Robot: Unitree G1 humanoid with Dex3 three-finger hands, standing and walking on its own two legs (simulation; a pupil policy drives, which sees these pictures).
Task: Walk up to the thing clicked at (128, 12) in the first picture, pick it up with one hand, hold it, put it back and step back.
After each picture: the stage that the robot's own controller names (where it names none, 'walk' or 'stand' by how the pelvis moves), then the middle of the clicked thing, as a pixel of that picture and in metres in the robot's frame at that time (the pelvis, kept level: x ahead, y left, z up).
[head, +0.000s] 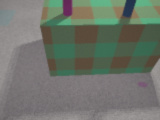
stand; out of the picture +1.07 -0.35 -0.04
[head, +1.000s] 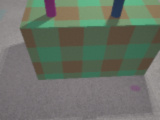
rise first; out of the picture +0.99 -0.19 -0.01
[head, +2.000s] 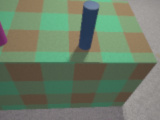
walk; (87, 27) +0.66 -0.01 -0.01
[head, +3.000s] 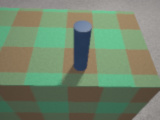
stand; (81, 48) +0.53 +0.02 -0.02
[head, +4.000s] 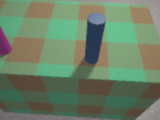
stand; (93, 41) +0.55 -0.04 -0.01
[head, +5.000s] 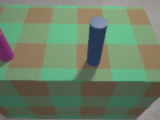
stand; (95, 44) +0.55 -0.05 -0.03
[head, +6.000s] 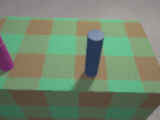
stand; (93, 55) +0.54 -0.04 -0.04
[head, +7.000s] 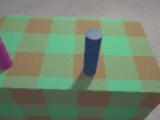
stand; (91, 54) +0.54 -0.04 -0.04
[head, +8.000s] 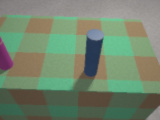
stand; (92, 55) +0.53 -0.04 -0.04
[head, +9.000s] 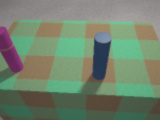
rise first; (100, 58) +0.52 -0.05 -0.04
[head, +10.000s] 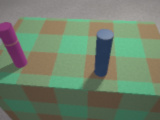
go down; (102, 55) +0.54 -0.05 -0.04
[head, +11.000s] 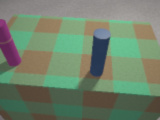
go down; (98, 54) +0.54 -0.06 -0.03
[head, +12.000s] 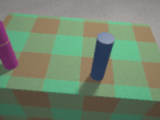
go down; (100, 59) +0.51 -0.07 -0.03
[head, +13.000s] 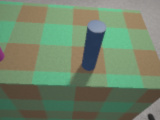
close in; (92, 48) +0.52 -0.06 -0.02
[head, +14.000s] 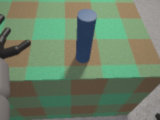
close; (84, 39) +0.54 -0.04 +0.01
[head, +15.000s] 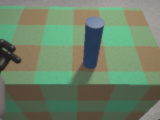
lift; (92, 45) +0.53 -0.04 +0.00
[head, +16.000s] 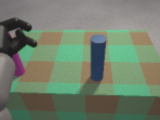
close; (97, 59) +0.56 -0.05 -0.02
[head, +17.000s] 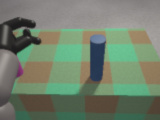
hold; (96, 59) +0.55 -0.05 -0.03
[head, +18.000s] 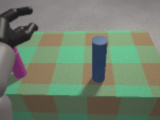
hold; (98, 61) +0.56 -0.05 -0.03
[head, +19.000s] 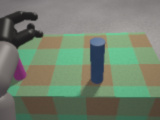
crouch; (97, 62) +0.56 -0.04 -0.03
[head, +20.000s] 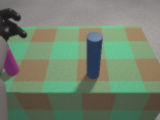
crouch; (93, 57) +0.56 -0.04 -0.03
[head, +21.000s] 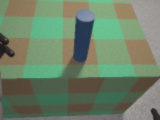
lower; (82, 39) +0.55 -0.04 -0.01
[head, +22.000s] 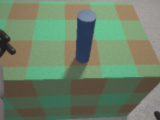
lower; (84, 39) +0.55 -0.04 +0.01
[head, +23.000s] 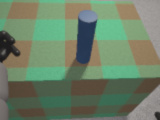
lower; (85, 40) +0.54 -0.04 +0.01
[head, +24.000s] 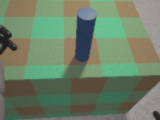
lower; (84, 38) +0.55 -0.04 +0.01
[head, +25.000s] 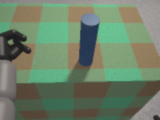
loosen; (87, 43) +0.54 -0.04 +0.00
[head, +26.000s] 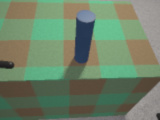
withdraw; (83, 40) +0.55 -0.03 +0.00
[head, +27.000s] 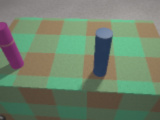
sink last; (101, 54) +0.54 -0.05 -0.02
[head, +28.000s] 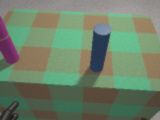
stand; (98, 50) +0.54 -0.05 -0.03
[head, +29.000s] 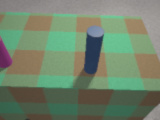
stand; (92, 52) +0.54 -0.04 -0.03
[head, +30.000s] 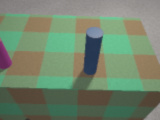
stand; (92, 53) +0.54 -0.04 -0.04
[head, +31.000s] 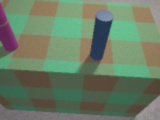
walk; (100, 38) +0.58 -0.08 -0.02
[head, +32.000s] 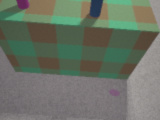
walk; out of the picture +0.88 -0.08 -0.02
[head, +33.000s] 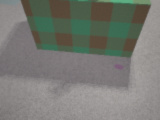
stand; out of the picture +1.26 -0.10 -0.02
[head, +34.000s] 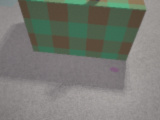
stand; out of the picture +1.26 -0.12 -0.03
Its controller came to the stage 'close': yes
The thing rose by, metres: 0.00
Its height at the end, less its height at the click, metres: +0.00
